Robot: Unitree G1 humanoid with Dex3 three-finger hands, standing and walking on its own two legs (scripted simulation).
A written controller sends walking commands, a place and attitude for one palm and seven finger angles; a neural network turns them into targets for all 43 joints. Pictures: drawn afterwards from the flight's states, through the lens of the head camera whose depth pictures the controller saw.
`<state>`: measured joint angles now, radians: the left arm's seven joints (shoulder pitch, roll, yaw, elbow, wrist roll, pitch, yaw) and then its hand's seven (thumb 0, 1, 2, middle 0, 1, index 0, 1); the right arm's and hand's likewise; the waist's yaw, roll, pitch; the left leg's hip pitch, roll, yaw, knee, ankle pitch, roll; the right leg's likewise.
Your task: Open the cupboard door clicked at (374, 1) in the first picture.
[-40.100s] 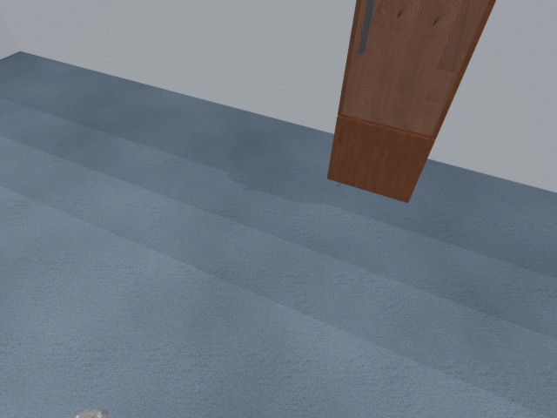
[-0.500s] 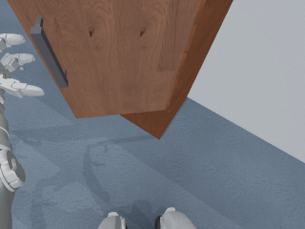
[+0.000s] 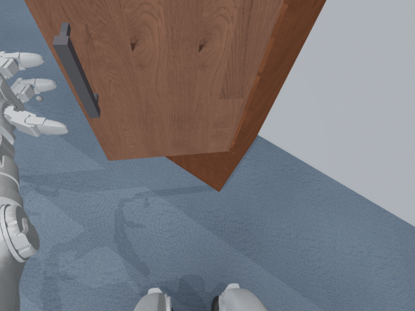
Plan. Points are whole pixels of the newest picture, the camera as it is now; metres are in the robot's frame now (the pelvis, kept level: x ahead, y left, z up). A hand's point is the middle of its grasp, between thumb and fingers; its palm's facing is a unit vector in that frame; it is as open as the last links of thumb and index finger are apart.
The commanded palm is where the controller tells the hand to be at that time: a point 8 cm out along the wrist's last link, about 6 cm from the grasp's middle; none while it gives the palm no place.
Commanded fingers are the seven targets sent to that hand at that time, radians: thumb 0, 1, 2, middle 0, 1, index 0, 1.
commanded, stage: move the hooked fingers beside the handle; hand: left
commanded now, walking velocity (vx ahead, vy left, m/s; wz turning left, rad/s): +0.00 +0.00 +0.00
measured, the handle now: (81, 75) +0.53 +0.21 +0.09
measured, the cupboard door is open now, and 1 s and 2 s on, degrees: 42 42 42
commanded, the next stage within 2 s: slide the fingers in behind the handle in 0.14 s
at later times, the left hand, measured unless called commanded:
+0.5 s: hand (53, 97) +0.48 +0.25 +0.09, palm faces +0.08 -1.00 -0.01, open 14.0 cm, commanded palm +0.45 +0.29 +0.09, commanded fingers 0.00 -0.50 0.30 -0.30 -1.20 -0.30 -1.20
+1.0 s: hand (77, 98) +0.48 +0.21 +0.09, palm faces +0.08 -1.00 -0.02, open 14.0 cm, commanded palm +0.45 +0.25 +0.09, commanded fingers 0.00 -0.50 0.30 -0.30 -1.20 -0.30 -1.20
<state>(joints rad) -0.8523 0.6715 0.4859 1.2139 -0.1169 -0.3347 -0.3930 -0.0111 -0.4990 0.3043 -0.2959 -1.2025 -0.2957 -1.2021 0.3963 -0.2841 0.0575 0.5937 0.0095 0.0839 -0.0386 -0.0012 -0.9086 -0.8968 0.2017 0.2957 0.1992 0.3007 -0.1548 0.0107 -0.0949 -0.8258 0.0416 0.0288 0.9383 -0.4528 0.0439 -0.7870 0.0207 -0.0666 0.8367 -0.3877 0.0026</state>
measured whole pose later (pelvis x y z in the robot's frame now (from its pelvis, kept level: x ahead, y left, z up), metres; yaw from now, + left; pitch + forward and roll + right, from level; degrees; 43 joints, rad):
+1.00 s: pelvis -0.01 -0.01 +0.00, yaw +0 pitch +18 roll -3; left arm -0.84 0.51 0.41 1.16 -0.11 -0.37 -0.24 -0.01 -0.50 0.30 -0.30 -1.20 -0.30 -1.20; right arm 0.40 -0.27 0.04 0.62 0.01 0.07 -0.01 0.00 -0.91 -0.90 0.20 0.30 0.20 0.30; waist -0.15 0.02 -0.10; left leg -0.80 0.04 0.03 0.93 -0.44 0.03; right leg -0.78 0.02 -0.06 0.86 -0.39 -0.01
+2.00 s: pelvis -0.01 -0.01 +0.00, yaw +0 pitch +18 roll -2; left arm -0.84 0.47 0.40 1.15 -0.10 -0.40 -0.18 -0.01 -0.49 0.31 -0.30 -1.21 -0.30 -1.21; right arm 0.41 -0.27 0.03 0.63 0.00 0.06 -0.01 0.00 -0.91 -0.90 0.20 0.30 0.20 0.30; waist -0.15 0.02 -0.11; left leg -0.80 0.04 0.03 0.93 -0.44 0.03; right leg -0.78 0.02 -0.06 0.86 -0.39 -0.01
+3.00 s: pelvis -0.01 -0.01 +0.00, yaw +0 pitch +17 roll -2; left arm -0.73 0.41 0.36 1.03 -0.14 -0.38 -0.16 0.00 0.74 0.81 -0.34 -1.34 -0.34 -1.35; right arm 0.42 -0.27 0.02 0.62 0.01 0.07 0.01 0.00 -0.91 -0.90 0.20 0.30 0.20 0.30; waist -0.13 0.03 -0.12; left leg -0.78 0.04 0.05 0.92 -0.44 0.03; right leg -0.76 0.02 -0.04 0.85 -0.39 -0.01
